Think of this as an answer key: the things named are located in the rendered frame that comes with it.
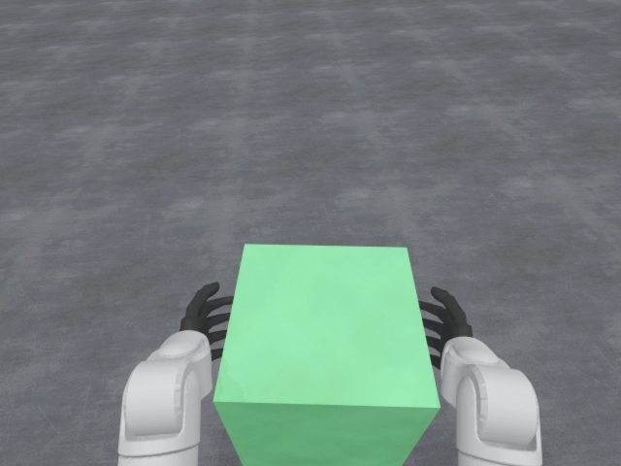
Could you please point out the robot left hand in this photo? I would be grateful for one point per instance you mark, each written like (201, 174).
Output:
(197, 311)

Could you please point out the robot right hand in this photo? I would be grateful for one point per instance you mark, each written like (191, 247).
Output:
(453, 318)

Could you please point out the carton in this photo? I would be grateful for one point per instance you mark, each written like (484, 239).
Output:
(325, 361)

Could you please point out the left robot forearm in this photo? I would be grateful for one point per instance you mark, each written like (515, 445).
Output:
(161, 403)

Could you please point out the right robot forearm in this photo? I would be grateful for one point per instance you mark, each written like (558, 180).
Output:
(497, 410)

